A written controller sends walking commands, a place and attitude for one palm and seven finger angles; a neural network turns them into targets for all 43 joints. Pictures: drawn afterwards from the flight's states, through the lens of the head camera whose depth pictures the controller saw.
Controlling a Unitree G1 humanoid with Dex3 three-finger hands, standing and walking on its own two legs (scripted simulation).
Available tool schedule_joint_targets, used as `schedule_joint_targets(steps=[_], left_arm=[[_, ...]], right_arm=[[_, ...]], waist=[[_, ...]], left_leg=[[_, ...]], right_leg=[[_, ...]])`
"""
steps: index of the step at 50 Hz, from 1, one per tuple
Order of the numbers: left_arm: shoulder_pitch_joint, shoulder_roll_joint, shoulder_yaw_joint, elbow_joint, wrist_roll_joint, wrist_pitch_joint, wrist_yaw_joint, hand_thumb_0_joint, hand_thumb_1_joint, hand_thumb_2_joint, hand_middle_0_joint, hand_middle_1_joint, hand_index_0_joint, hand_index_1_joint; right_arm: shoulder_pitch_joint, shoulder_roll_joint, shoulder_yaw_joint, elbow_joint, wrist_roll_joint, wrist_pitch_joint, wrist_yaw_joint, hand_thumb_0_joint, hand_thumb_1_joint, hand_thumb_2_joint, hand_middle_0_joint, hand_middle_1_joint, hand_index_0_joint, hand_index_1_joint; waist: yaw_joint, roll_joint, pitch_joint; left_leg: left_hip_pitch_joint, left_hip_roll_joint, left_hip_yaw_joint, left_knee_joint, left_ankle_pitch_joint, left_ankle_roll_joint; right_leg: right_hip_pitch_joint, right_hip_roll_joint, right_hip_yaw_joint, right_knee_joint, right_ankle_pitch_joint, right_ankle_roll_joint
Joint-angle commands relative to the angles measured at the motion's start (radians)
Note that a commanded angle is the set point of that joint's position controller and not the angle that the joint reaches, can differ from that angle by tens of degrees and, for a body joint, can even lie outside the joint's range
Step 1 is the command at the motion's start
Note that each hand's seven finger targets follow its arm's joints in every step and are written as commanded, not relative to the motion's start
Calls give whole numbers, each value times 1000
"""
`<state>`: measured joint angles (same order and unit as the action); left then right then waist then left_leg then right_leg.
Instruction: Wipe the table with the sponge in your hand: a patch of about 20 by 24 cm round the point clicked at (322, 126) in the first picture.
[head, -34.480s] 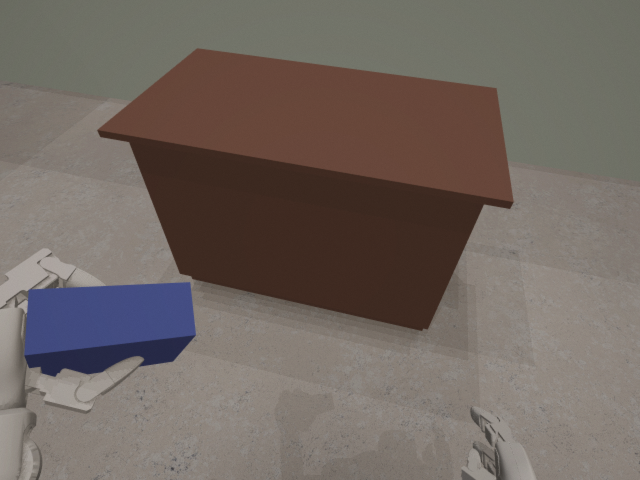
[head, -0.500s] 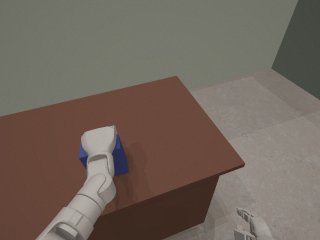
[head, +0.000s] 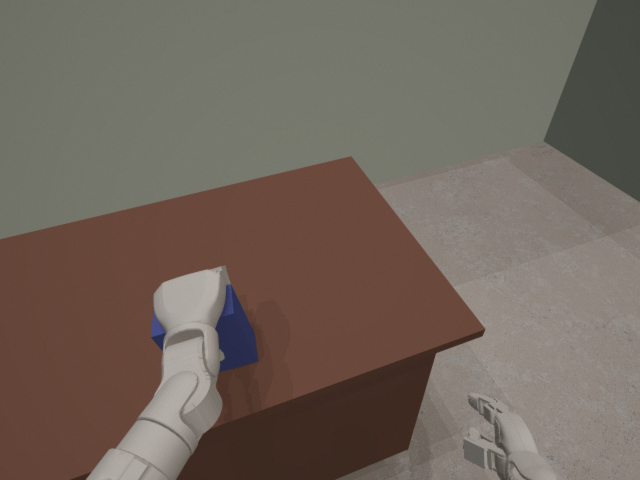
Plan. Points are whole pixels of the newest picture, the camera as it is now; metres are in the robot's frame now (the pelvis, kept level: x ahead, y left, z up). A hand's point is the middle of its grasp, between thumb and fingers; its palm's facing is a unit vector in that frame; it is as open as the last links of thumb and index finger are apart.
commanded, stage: slide back across to the middle lane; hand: left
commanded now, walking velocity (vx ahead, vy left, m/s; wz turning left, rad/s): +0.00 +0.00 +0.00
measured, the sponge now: (213, 342) +0.31 +0.20 -0.01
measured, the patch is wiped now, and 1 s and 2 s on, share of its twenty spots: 1.00 1.00 1.00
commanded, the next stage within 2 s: wipe forward along the middle lane in 0.50 s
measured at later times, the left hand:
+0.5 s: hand (164, 341) +0.27 +0.24 +0.04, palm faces -0.02 -0.11 -0.99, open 9.7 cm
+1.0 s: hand (156, 322) +0.30 +0.27 +0.04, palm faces -0.08 -0.05 -1.00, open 9.7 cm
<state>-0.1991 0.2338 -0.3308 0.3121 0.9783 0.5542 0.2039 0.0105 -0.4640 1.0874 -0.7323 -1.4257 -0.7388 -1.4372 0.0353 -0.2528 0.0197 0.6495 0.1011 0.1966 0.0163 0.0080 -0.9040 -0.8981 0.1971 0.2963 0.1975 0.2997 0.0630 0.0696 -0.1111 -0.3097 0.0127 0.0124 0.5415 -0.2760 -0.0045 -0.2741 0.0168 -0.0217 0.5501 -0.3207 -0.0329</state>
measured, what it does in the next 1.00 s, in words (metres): stands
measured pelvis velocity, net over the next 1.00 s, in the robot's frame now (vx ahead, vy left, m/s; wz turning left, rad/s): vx -0.02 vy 0.00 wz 0.01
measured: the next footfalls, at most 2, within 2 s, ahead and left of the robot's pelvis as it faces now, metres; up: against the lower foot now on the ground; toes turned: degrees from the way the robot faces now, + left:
none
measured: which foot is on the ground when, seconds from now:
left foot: down 0.00-1.00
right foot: down 0.00-1.00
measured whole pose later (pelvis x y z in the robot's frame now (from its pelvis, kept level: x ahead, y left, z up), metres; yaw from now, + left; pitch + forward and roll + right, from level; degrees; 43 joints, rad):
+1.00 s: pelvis -0.02 +0.00 +0.00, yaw +1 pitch +4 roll +0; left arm -0.28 0.36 -0.15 0.48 0.99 0.37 0.13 -0.01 -0.50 1.09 -0.79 -1.37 -0.79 -1.38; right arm 0.11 -0.27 0.01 0.69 0.09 0.11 -0.05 0.01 -0.90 -0.90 0.20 0.30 0.20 0.30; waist 0.06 0.07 -0.10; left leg -0.38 0.02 -0.01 0.56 -0.25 -0.01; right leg -0.33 0.02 -0.04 0.55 -0.30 -0.04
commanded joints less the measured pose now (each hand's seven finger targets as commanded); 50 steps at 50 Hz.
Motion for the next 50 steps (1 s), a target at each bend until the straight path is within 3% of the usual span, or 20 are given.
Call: schedule_joint_targets(steps=[1,4,6,8,11,14,16,19,21,24,26,27,29,34,36,39,41,45,46,50], left_arm=[[-86,156,133,-127,-10,3,-17,0,100,1300,-1200,-1600,-1200,-1600],[-62,123,88,-175,6,2,-23,0,100,1300,-1200,-1600,-1200,-1600],[-9,182,158,-190,0,-5,-22,0,100,1300,-1200,-1600,-1200,-1600],[-2,140,108,-211,-2,-7,-29,0,100,1300,-1200,-1600,-1200,-1600],[6,225,195,-218,-2,-11,-31,0,100,1300,-1200,-1600,-1200,-1600],[21,205,178,-216,0,-21,-39,0,100,1300,-1200,-1600,-1200,-1600],[30,245,217,-227,3,-29,-46,0,100,1300,-1200,-1600,-1200,-1600],[21,204,176,-232,4,-43,-59,0,100,1300,-1200,-1600,-1200,-1600],[15,252,220,-229,3,-56,-63,0,100,1300,-1200,-1600,-1200,-1600],[5,206,179,-218,5,-81,-69,0,100,1300,-1200,-1600,-1200,-1600],[-6,268,239,-205,13,-100,-64,0,100,1300,-1200,-1600,-1200,-1600],[-1,225,203,-212,8,-108,-63,0,100,1300,-1200,-1600,-1200,-1600],[49,250,238,-190,9,-126,-54,0,100,1300,-1200,-1600,-1200,-1600],[-83,242,217,-124,25,-123,-37,0,100,1300,-1200,-1600,-1200,-1600],[-125,300,268,-91,29,-127,-32,0,100,1300,-1200,-1600,-1200,-1600],[-167,244,209,-8,28,-130,-39,0,100,1300,-1200,-1600,-1200,-1600],[-192,308,263,46,28,-137,-41,0,100,1300,-1200,-1600,-1200,-1600],[-221,259,214,126,24,-160,-59,0,100,1300,-1200,-1600,-1200,-1600],[-237,303,254,146,26,-168,-59,0,100,1300,-1200,-1600,-1200,-1600],[-244,312,263,174,23,-213,-58,0,100,1300,-1200,-1600,-1200,-1600]], right_arm=[[-207,-105,-33,-173,-7,-55,-11,0,-900,-900,200,300,200,300],[-209,-95,-34,-182,-8,-66,-7,0,-900,-900,200,300,200,300],[-210,-101,-36,-183,-11,-73,-7,0,-900,-900,200,300,200,300],[-210,-94,-31,-186,-10,-76,-8,0,-900,-900,200,300,200,300],[-208,-105,-31,-175,-14,-84,-16,0,-900,-900,200,300,200,300],[-203,-100,-29,-171,-15,-93,-23,0,-900,-900,200,300,200,300],[-205,-106,-30,-169,-18,-97,-24,0,-900,-900,200,300,200,300],[-200,-103,-32,-171,-19,-106,-31,0,-900,-900,200,300,200,300],[-195,-112,-34,-163,-21,-110,-36,0,-900,-900,200,300,200,300],[-184,-104,-35,-164,-22,-120,-42,0,-900,-900,200,300,200,300],[-172,-114,-39,-153,-26,-125,-47,0,-900,-900,200,300,200,300],[-168,-106,-40,-163,-26,-126,-48,0,-900,-900,200,300,200,300],[-163,-107,-41,-157,-27,-134,-49,0,-900,-900,200,300,200,300],[-144,-113,-44,-137,-26,-134,-58,0,-900,-900,200,300,200,300],[-138,-124,-46,-123,-26,-133,-66,0,-900,-900,200,300,200,300],[-119,-119,-43,-116,-21,-133,-74,0,-900,-900,200,300,200,300],[-103,-132,-46,-104,-21,-132,-78,0,-900,-900,200,300,200,300],[-76,-130,-46,-110,-16,-130,-80,0,-900,-900,200,300,200,300],[-63,-139,-48,-102,-17,-128,-80,0,-900,-900,200,300,200,300],[-34,-140,-52,-113,-18,-127,-80,0,-900,-900,200,300,200,300]], waist=[[29,-131,-150],[24,-116,-142],[41,-123,-158],[27,-134,-123],[37,-125,-122],[32,-130,-111],[37,-116,-110],[25,-121,-95],[27,-105,-86],[19,-108,-73],[28,-102,-90],[24,-98,-94],[35,-123,-106],[14,-120,-73],[16,-123,-77],[-1,-145,-75],[2,-153,-82],[-10,-148,-98],[-9,-140,-101],[-17,-159,-129]], left_leg=[[73,-46,-14,-43,244,40],[92,-47,-9,-40,269,43],[93,-47,-16,-44,284,41],[90,-47,-9,-48,272,42],[94,-48,-13,-57,264,41],[96,-50,-9,-56,258,43],[101,-49,-17,-63,258,42],[102,-48,-13,-63,233,46],[108,-46,-24,-69,221,46],[104,-45,-21,-70,196,50],[108,-46,-30,-69,197,48],[102,-47,-20,-69,192,52],[97,-49,-21,-60,211,49],[77,-46,-20,-66,159,48],[73,-47,-27,-66,152,45],[54,-48,-18,-54,131,47],[37,-49,-22,-50,120,45],[8,-52,-15,-28,122,47],[3,-48,-21,-28,119,44],[-37,-51,-11,-1,133,48]], right_leg=[[95,12,56,-81,392,-35],[93,11,42,-76,409,-35],[116,14,57,-75,441,-38],[105,10,49,-83,436,-31],[116,12,68,-92,424,-33],[111,11,61,-97,414,-29],[111,13,68,-102,396,-33],[85,12,61,-116,346,-28],[75,16,67,-124,314,-34],[49,16,45,-130,264,-30],[52,19,55,-129,258,-37],[59,16,39,-125,262,-31],[70,15,49,-121,298,-31],[15,19,41,-130,223,-31],[8,21,53,-131,210,-36],[-13,17,36,-129,196,-27],[-12,19,53,-128,192,-30],[-25,12,40,-114,217,-24],[-31,16,45,-108,213,-29],[-18,9,49,-91,281,-21]])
